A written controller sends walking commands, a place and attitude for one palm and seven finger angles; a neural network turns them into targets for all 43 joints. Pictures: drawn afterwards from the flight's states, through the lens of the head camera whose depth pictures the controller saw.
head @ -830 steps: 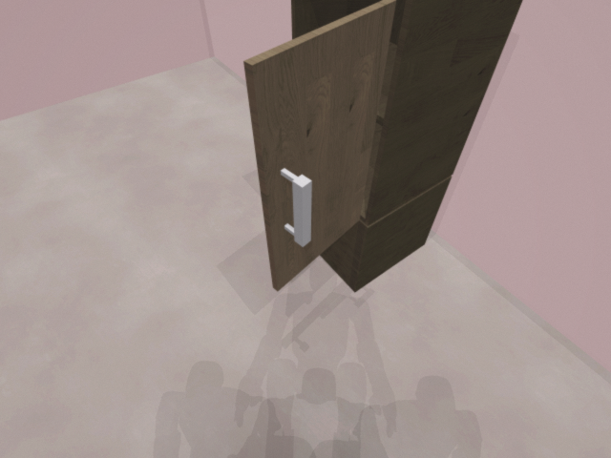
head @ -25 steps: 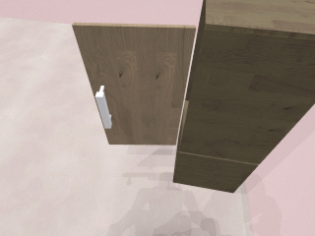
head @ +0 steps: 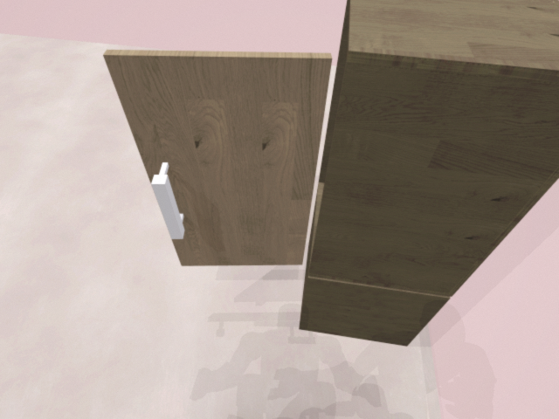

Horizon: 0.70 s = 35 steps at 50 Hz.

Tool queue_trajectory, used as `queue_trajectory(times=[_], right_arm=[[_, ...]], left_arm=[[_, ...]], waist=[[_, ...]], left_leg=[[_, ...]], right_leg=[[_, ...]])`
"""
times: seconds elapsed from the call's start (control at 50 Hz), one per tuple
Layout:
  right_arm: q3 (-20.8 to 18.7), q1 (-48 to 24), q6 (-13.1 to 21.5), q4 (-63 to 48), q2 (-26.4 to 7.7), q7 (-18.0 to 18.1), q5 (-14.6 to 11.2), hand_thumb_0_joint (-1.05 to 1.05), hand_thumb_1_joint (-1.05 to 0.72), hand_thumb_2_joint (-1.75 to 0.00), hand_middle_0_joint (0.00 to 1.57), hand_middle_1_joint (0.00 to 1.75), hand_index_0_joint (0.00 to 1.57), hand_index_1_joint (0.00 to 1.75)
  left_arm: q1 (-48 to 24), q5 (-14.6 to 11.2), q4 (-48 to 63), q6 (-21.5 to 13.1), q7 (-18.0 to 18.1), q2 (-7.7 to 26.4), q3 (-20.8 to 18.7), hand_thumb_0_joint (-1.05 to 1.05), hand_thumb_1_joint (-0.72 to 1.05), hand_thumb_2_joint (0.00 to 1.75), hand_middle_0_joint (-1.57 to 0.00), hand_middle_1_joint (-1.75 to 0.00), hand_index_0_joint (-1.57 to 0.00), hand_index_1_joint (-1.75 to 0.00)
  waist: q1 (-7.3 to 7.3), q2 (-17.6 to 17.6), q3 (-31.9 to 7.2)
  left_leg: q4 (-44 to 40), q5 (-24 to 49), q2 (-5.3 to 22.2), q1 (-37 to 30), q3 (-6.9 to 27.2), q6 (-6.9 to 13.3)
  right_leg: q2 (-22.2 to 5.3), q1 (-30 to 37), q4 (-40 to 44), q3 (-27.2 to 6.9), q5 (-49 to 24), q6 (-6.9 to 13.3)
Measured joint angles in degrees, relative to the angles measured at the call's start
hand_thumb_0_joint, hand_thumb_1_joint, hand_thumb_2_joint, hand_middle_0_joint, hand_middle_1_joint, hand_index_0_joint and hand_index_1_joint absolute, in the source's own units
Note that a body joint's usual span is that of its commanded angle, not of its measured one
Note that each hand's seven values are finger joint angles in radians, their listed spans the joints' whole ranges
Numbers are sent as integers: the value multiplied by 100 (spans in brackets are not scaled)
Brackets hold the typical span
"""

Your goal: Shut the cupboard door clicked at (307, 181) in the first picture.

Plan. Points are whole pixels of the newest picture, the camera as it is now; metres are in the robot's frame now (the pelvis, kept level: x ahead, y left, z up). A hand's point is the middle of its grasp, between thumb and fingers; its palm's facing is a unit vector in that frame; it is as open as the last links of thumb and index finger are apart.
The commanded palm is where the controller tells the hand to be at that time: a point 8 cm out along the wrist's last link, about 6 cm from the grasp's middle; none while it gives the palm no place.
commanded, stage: shuffle to correct the standing spot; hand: left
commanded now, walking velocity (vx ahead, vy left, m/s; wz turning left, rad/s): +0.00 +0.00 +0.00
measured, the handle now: (171, 201) +0.52 +0.25 -0.05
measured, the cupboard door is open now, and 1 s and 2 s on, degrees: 100 100 100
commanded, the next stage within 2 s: come to a stop and stand still in 0.32 s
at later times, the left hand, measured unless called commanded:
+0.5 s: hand out of the picture +0.03 +0.23 -0.19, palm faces +0.02 -0.98 -0.19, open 7.4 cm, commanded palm none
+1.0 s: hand out of the picture +0.14 +0.21 -0.19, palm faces +0.04 -0.97 -0.22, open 7.3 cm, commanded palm none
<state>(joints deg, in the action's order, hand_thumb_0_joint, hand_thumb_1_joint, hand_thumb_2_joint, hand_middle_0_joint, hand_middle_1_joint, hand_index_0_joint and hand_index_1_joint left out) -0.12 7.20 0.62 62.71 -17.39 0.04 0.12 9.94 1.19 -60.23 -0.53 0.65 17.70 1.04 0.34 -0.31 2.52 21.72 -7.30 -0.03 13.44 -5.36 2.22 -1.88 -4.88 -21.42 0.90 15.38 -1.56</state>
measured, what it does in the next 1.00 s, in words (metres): steps on the spot: right foot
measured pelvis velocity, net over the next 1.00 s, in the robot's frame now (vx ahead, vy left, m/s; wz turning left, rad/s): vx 0.08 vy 0.02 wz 0.03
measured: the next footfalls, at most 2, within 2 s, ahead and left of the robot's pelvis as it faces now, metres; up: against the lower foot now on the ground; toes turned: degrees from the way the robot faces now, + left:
right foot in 0.74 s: +0.18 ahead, -0.10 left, +0.00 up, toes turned +0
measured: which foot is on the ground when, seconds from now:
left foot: down 0.00-1.00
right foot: down 0.00-0.36, up 0.38-0.72, down 0.74-1.00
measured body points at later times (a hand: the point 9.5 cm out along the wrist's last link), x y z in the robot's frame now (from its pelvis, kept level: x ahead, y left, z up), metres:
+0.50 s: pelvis +0.06 +0.04 -0.01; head +0.08 +0.05 +0.44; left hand +0.03 +0.28 -0.17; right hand +0.05 -0.20 -0.16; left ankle +0.06 +0.11 -0.74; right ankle +0.02 -0.10 -0.67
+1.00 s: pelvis +0.08 +0.02 -0.01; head +0.12 +0.02 +0.43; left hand +0.13 +0.26 -0.17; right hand +0.10 -0.21 -0.17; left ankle +0.06 +0.11 -0.74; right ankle +0.14 -0.10 -0.74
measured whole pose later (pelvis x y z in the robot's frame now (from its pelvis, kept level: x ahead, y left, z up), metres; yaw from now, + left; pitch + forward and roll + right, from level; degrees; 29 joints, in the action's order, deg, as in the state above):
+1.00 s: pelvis +0.08 +0.02 -0.01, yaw +2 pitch -1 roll +1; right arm -2.4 14.1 -1.1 60.2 -8.8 2.1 0.8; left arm 10.1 1.3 -57.8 2.0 2.1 9.5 -1.4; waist 0.9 -0.4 5.0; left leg 32.5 -18.9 -0.6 13.3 -7.8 2.7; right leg -3.5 -20.4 -33.5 3.0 12.4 -0.4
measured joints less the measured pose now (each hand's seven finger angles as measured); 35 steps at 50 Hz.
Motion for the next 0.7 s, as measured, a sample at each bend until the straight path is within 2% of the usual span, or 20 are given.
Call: queue_trajectory(times=[0.18, 0.28, 0.32, 0.34, 0.36, 0.38, 0.42, 0.46, 0.5, 0.58, 0.7], right_arm=[[35, 180, -95, 47, 52, 14, 40, 1, -91, -90, 20, 30, 20, 30], [41, 601, -202, 7, 219, -25, 87, 1, -91, -90, 20, 30, 20, 30], [33, 749, -210, -26, 295, -43, 87, 1, -91, -90, 20, 30, 20, 30], [30, 814, -192, -54, 335, -48, 81, 1, -91, -90, 20, 30, 20, 30], [27, 870, -150, -88, 382, -48, 83, 1, -91, -90, 20, 30, 20, 30], [18, 911, -90, -127, 421, -40, 102, 1, -91, -90, 20, 30, 20, 30], [6, 979, 18, -211, 480, 4, 111, 1, -91, -90, 20, 30, 20, 30], [16, 1061, 75, -248, 559, 56, 101, 1, -91, -90, 20, 30, 20, 30], [55, 1151, 97, -219, 677, 99, 90, 1, -91, -90, 20, 30, 20, 30], [145, 1278, 91, -34, 929, 184, 47, 1, -91, -90, 20, 30, 20, 30], [96, 1157, 12, 116, 1196, 243, 39, 1, -90, -90, 20, 30, 20, 30]], left_arm=[[61, -5, -49, 71, 35, -85, -20, 1, 90, 89, -20, -30, -20, -30], [468, 16, -27, 90, 21, -312, -67, 1, 90, 89, -20, -30, -20, -30], [672, 33, -25, 52, 25, -391, -95, 1, 90, 89, -20, -30, -20, -30], [777, 35, -34, 46, 24, -418, -106, 1, 90, 89, -20, -30, -20, -30], [876, 29, -51, 60, 20, -431, -117, 1, 90, 89, -20, -30, -20, -30], [947, 10, -83, 101, 11, -457, -130, 1, 90, 89, -20, -30, -20, -30], [1001, -1, -156, 208, 9, -544, -114, 1, 90, 89, -20, -30, -20, -30], [962, 10, -191, 257, 2, -622, -117, 1, 91, 89, -20, -30, -20, -30], [855, 17, -164, 257, -3, -663, -138, 1, 91, 89, -20, -30, -20, -30], [590, -18, -8, 225, 31, -743, -153, 1, 91, 89, -20, -30, -20, -30], [335, -26, 25, 223, 105, -807, -187, 1, 93, 89, -20, -30, -20, -30]], waist=[[34, 46, -108], [-15, 84, -218], [-59, 41, -185], [-72, -6, -153], [-75, -93, -111], [-88, -159, -69], [-103, -145, 35], [-59, -98, 129], [-18, -100, 207], [-17, -104, 274], [18, -88, 318]], left_leg=[[202, -177, -1, -5, 50, -32], [1152, -1043, 69, 286, 77, -228], [1428, -1343, 112, 363, 26, -246], [1370, -1273, 124, 326, -42, -230], [1299, -933, 77, 257, -153, -142], [1354, -887, 12, 234, -231, -7], [1376, -1078, -20, 137, -341, 205], [1152, -1084, -47, -24, -378, 264], [789, -916, -108, -200, -368, 258], [250, -662, -184, -424, -274, 276], [425, -868, -162, -492, -216, 198]], right_leg=[[-3, 100, -52, 52, 127, 2], [-28, 176, -294, 163, 438, -17], [-92, 228, -437, 189, 597, -69], [-152, 236, -568, 187, 708, -112], [-252, 197, -802, 164, 862, -134], [-354, 18, -1246, 158, 979, -73], [-345, -595, -2624, 75, 1431, 58], [-306, -1211, -3676, 111, 1444, 140], [-321, -1691, -4041, 185, 1065, 117], [-326, -2076, -3282, 234, 327, -16], [-243, -1562, -1554, 227, -202, -35]])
